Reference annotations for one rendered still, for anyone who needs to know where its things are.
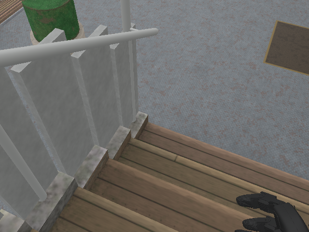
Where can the robot right hand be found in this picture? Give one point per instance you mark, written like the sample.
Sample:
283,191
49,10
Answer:
286,218

